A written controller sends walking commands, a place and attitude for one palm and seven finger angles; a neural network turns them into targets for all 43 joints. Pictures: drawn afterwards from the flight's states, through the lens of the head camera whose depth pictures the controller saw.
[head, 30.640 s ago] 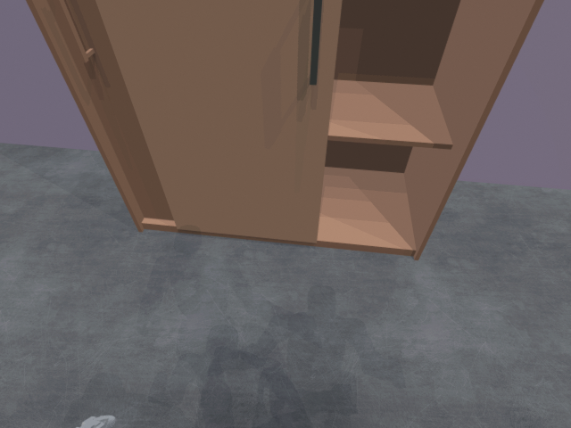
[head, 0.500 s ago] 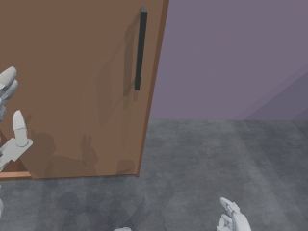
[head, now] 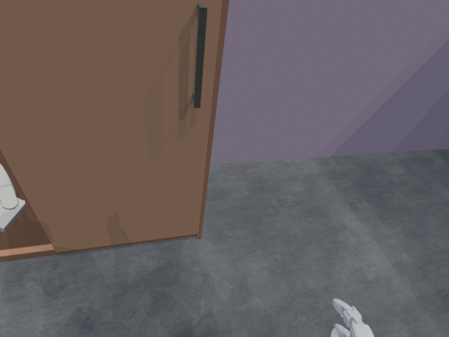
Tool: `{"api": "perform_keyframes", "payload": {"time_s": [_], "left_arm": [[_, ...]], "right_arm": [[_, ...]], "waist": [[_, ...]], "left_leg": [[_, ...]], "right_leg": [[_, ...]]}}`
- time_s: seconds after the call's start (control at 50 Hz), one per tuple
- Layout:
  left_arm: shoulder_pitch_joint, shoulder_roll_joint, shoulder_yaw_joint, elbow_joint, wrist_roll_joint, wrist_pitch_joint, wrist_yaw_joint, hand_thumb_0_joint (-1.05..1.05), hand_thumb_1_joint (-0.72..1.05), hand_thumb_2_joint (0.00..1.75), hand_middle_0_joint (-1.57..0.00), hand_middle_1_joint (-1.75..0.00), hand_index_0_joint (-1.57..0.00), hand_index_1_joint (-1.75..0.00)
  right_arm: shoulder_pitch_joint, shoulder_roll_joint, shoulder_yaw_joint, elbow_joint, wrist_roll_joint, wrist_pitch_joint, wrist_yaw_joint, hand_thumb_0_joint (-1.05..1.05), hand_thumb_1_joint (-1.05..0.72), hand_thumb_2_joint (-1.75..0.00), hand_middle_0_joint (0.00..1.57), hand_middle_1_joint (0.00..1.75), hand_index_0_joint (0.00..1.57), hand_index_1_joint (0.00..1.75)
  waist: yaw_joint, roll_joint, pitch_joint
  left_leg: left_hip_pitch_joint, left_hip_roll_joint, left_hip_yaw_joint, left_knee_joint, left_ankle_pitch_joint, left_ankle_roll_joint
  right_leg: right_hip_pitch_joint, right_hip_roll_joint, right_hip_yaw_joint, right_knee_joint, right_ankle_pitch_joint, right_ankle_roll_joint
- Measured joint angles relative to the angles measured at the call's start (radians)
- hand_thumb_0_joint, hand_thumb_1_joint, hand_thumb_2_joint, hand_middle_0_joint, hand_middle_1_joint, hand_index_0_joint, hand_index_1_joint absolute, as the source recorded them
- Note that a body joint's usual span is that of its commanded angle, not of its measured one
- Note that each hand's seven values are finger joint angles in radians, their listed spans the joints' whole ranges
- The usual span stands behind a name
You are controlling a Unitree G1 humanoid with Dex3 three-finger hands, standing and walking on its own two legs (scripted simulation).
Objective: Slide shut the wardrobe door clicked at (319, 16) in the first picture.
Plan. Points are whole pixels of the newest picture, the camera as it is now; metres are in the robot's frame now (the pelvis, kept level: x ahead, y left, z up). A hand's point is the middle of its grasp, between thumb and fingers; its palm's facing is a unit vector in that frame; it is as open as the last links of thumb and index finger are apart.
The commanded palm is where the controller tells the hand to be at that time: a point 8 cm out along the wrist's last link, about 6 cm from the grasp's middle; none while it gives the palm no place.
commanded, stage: stop stepping back and stand still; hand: left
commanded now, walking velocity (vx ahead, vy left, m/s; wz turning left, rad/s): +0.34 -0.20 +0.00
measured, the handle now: (198, 59) +0.75 +0.10 +0.19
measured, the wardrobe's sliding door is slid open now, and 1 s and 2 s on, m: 0.00 0.00 0.00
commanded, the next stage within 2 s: let the arm hang, fingers relaxed in 1.86 s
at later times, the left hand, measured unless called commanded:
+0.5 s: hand out of the picture +0.16 +0.28 +0.20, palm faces +0.53 -0.76 -0.38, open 7.4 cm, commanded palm +0.08 +0.32 +0.20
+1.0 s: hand (1, 213) +0.21 +0.29 +0.19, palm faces +0.48 -0.73 -0.49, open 7.4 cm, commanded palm +0.13 +0.33 +0.20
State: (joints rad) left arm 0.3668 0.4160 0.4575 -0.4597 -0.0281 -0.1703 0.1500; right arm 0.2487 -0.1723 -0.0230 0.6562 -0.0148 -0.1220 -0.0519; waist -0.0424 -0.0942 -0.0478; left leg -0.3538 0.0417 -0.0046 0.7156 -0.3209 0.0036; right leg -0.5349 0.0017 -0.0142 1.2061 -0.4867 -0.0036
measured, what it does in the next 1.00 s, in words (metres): steps on the spot: right foot, then left foot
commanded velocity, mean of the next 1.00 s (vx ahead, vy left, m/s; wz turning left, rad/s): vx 0.06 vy -0.02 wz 0.00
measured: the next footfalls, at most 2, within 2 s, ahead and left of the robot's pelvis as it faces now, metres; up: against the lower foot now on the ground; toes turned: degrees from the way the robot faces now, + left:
right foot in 0.16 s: +0.06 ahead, -0.08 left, +0.00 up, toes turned +3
left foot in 0.42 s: +0.06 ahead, +0.14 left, +0.00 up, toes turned +10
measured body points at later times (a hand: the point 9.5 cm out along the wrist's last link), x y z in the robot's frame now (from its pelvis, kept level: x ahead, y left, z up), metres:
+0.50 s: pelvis -0.03 +0.01 +0.01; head -0.04 +0.02 +0.46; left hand +0.12 +0.32 +0.22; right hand +0.15 -0.22 -0.06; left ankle -0.01 +0.16 -0.71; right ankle -0.02 -0.09 -0.69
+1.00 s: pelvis +0.02 +0.02 +0.02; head +0.05 +0.02 +0.47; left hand +0.18 +0.33 +0.22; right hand +0.22 -0.20 -0.06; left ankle +0.02 +0.13 -0.71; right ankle +0.02 -0.08 -0.71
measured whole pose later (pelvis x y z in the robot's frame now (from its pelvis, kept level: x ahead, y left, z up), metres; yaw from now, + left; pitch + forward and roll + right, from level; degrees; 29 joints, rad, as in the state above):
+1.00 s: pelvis +0.02 +0.02 +0.02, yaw +6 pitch +0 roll +0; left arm 0.53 0.40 0.43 -0.49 -0.03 -0.23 0.15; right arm 0.18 -0.20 0.00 0.61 0.01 -0.12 -0.05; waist -0.01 0.00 0.04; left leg -0.27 0.04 0.06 0.53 -0.27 0.00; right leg -0.23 0.01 -0.07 0.51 -0.29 -0.03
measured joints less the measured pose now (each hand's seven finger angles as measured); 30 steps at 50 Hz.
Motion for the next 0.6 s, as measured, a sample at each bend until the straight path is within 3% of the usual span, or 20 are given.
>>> {"api": "perform_keyframes", "payload": {"time_s": [0.02,0.06,0.1,0.14,0.16,0.18,0.22,0.26,0.32,0.38,0.42,0.46,0.5,0.56,0.6], "left_arm": [[0.029,0.007,-0.005,-0.014,-0.003,-0.005,-0.008,0.02,0.89,0.9,-0.2,-0.3,-0.2,-0.3],[0.1,0.015,-0.023,-0.059,-0.006,-0.025,-0.019,0.02,0.89,0.9,-0.2,-0.3,-0.2,-0.3],[0.178,0.028,-0.033,-0.107,-0.007,-0.039,-0.025,0.02,0.89,0.9,-0.2,-0.3,-0.2,-0.3],[0.223,0.061,-0.023,-0.135,-0.002,-0.042,-0.027,0.02,0.89,0.9,-0.21,-0.3,-0.21,-0.3],[0.226,0.092,-0.002,-0.147,0.001,-0.041,-0.027,0.02,0.89,0.9,-0.21,-0.3,-0.21,-0.3],[0.208,0.092,0.006,-0.14,0.002,-0.046,-0.028,0.02,0.89,0.9,-0.21,-0.3,-0.21,-0.3],[0.162,0.059,0.006,-0.103,-0.001,-0.046,-0.026,0.02,0.89,0.9,-0.21,-0.3,-0.21,-0.3],[0.13,0.013,0.005,-0.042,-0.006,-0.047,-0.019,0.01,0.89,0.9,-0.21,-0.3,-0.21,-0.3],[0.09,-0.05,-0.009,0.029,-0.009,-0.027,-0.004,0.01,0.89,0.9,-0.21,-0.3,-0.21,-0.3],[0.071,-0.083,-0.046,0.036,-0.002,-0.009,0.014,0.02,0.89,0.9,-0.2,-0.3,-0.21,-0.3],[0.079,-0.086,-0.061,-0.007,-0.004,-0.012,0.019,0.02,0.89,0.9,-0.2,-0.3,-0.2,-0.3],[0.064,-0.05,-0.051,-0.022,-0.001,-0.028,0.017,0.02,0.89,0.9,-0.2,-0.3,-0.2,-0.3],[0.064,-0.014,-0.034,-0.026,0.0,-0.038,0.007,0.02,0.89,0.9,-0.2,-0.3,-0.2,-0.3],[0.122,0.026,-0.003,-0.06,0.002,-0.049,0.0,0.02,0.89,0.9,-0.21,-0.3,-0.21,-0.3],[0.172,0.054,0.018,-0.085,0.002,-0.059,-0.002,0.02,0.89,0.9,-0.21,-0.3,-0.21,-0.3]], "right_arm": [[0.008,0.021,0.007,-0.003,0.0,-0.007,0.014,0.02,-0.91,-0.9,0.2,0.3,0.21,0.3],[0.03,0.05,0.029,-0.002,0.0,-0.009,0.031,0.01,-0.91,-0.9,0.2,0.3,0.21,0.3],[0.059,0.066,0.048,-0.004,-0.008,0.006,0.03,0.01,-0.9,-0.9,0.2,0.3,0.21,0.3],[0.088,0.068,0.054,-0.024,-0.012,0.02,0.022,0.01,-0.9,-0.9,0.2,0.3,0.21,0.3],[0.096,0.066,0.054,-0.035,-0.008,0.026,0.021,0.01,-0.9,-0.9,0.2,0.3,0.21,0.3],[0.082,0.051,0.05,-0.026,-0.002,0.033,0.019,0.01,-0.9,-0.9,0.2,0.3,0.21,0.3],[0.049,0.016,0.042,0.029,0.0,0.046,0.013,0.01,-0.9,-0.9,0.2,0.3,0.21,0.3],[0.04,-0.005,0.031,0.065,0.003,0.055,0.002,0.01,-0.9,-0.9,0.2,0.3,0.21,0.3],[0.04,-0.026,0.02,0.067,0.007,0.043,-0.025,0.02,-0.9,-0.9,0.2,0.3,0.21,0.3],[0.037,-0.048,0.013,0.038,-0.001,0.009,-0.046,0.02,-0.9,-0.9,0.2,0.3,0.21,0.3],[0.025,-0.075,0.005,-0.004,-0.002,-0.017,-0.052,0.02,-0.9,-0.9,0.2,0.3,0.21,0.3],[-0.022,-0.048,-0.007,-0.008,0.001,-0.023,-0.049,0.02,-0.91,-0.9,0.2,0.3,0.21,0.3],[-0.043,-0.016,-0.004,-0.015,0.001,-0.028,-0.033,0.01,-0.91,-0.9,0.2,0.3,0.21,0.3],[-0.032,0.005,0.015,-0.05,0.007,-0.027,-0.004,0.01,-0.91,-0.9,0.2,0.3,0.21,0.3],[-0.016,0.007,0.022,-0.072,0.012,-0.015,0.009,0.01,-0.91,-0.9,0.2,0.3,0.21,0.3]], "waist": [[-0.015,0.001,-0.005],[-0.026,0.014,-0.012],[-0.02,0.039,-0.023],[-0.007,0.06,-0.032],[0.008,0.04,-0.036],[0.035,0.049,-0.023],[0.072,0.08,-0.006],[0.088,0.089,-0.017],[0.09,0.072,-0.028],[0.078,0.051,-0.018],[0.064,0.073,-0.006],[0.045,0.036,0.034],[0.025,0.022,0.052],[0.006,0.056,0.061],[0.009,0.075,0.062]], "left_leg": [[0.001,-0.002,-0.008,-0.021,0.02,0.001],[0.013,0.012,-0.025,-0.086,0.06,0.0],[0.018,0.036,-0.034,-0.136,0.061,-0.014],[-0.026,0.041,-0.04,-0.091,-0.031,-0.006],[-0.088,0.017,-0.022,0.018,-0.09,0.0],[-0.152,0.01,-0.022,0.174,-0.118,0.001],[-0.237,0.007,-0.034,0.439,-0.099,0.0],[-0.263,0.009,-0.019,0.527,-0.039,0.002],[-0.205,0.024,0.031,0.373,-0.008,0.012],[-0.046,0.028,0.077,0.04,-0.013,0.025],[0.052,0.039,0.063,-0.145,0.013,0.041],[0.043,0.021,0.07,-0.112,0.059,-0.006],[0.051,0.017,0.065,-0.118,0.065,-0.029],[0.05,0.041,0.041,-0.12,0.06,-0.04],[0.006,0.045,0.029,-0.022,-0.035,-0.019]], "right_leg": [[-0.008,0.016,-0.009,0.054,0.022,0.0],[0.029,0.036,-0.049,-0.023,0.053,-0.011],[0.13,0.053,-0.096,-0.258,0.026,-0.026],[0.257,0.061,-0.12,-0.503,-0.014,-0.053],[0.302,0.042,-0.082,-0.612,-0.016,-0.086],[0.287,0.034,-0.077,-0.631,0.102,-0.096],[0.266,0.036,-0.082,-0.596,0.167,-0.089],[0.278,0.026,-0.081,-0.621,0.17,-0.079],[0.295,-0.012,-0.076,-0.67,0.186,-0.061],[0.294,-0.046,-0.075,-0.65,0.175,-0.049],[0.255,-0.04,-0.076,-0.559,0.126,-0.033],[0.199,-0.039,-0.029,-0.411,0.033,-0.017],[0.155,-0.02,-0.017,-0.319,0.003,-0.008],[0.184,0.0,-0.056,-0.469,0.044,-0.003],[0.204,0.007,-0.063,-0.562,0.168,-0.03]]}}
